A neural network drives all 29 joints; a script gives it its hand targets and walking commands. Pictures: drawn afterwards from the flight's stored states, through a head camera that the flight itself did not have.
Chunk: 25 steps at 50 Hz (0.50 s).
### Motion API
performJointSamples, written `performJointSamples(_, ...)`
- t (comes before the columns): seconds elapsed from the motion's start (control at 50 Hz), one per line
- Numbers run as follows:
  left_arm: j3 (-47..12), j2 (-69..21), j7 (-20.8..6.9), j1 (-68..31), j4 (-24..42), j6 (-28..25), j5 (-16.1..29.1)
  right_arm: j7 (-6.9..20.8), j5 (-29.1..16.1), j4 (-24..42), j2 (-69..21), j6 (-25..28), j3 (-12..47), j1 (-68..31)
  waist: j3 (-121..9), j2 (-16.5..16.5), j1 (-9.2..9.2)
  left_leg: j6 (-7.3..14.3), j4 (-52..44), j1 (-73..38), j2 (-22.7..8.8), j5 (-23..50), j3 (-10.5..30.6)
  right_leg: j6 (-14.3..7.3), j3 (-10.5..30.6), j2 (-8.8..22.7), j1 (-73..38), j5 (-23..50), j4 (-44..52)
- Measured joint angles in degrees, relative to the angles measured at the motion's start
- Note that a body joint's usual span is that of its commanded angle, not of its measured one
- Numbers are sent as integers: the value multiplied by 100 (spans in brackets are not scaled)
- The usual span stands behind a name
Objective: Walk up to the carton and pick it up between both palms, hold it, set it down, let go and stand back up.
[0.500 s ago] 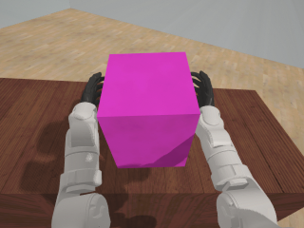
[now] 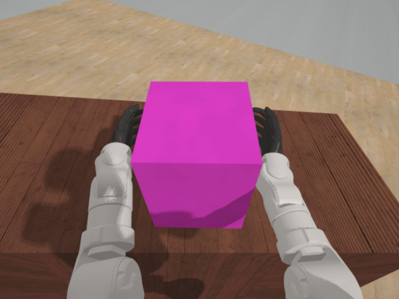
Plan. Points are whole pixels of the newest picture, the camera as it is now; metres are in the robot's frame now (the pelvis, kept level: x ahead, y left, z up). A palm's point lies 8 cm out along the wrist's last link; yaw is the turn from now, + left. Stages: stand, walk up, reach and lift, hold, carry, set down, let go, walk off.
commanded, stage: set down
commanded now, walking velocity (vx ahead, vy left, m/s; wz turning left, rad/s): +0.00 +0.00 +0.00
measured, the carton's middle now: (198, 158) +0.40 +0.00 +0.08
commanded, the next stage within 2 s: none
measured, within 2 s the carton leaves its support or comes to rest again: neither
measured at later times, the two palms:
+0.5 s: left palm (127, 147) +0.42 +0.15 +0.10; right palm (266, 154) +0.39 -0.14 +0.11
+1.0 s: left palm (130, 156) +0.41 +0.15 +0.07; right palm (264, 168) +0.38 -0.14 +0.08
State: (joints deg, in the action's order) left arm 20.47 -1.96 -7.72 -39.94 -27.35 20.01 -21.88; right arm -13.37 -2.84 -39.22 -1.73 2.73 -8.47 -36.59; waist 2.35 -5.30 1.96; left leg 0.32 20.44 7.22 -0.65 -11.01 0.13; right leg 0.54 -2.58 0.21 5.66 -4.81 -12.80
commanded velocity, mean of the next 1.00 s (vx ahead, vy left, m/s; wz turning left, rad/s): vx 0.00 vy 0.00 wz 0.00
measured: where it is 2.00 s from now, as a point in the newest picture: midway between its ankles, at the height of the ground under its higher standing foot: outside the picture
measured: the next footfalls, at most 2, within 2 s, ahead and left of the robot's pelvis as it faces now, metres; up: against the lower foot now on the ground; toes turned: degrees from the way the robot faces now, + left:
none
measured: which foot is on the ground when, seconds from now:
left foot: down 0.00-1.00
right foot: down 0.00-1.00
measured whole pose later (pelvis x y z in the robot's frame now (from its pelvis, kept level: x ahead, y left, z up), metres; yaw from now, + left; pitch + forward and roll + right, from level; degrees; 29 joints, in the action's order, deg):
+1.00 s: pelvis +0.02 +0.00 +0.00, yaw +0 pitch -1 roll -2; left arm 20.5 -0.2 -8.2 -38.9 -40.4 9.2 -21.6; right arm -13.9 4.6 -42.6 -6.1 8.3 -13.9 -31.2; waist 3.5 -4.9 2.0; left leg 0.5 20.1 7.2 -0.6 -12.0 0.0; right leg 0.7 -2.6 0.3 5.7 -5.8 -12.4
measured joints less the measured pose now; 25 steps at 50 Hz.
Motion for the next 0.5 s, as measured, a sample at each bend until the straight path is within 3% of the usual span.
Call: performJointSamples(0.5, 1, 163, 11, -88, -954, -741, 24, 35, 579, -202, -278, 256, -494, 123, 88, 17, 0, 12, -5, 0, 3, -78, -5, 4, 0, 4, 0, -79, 6)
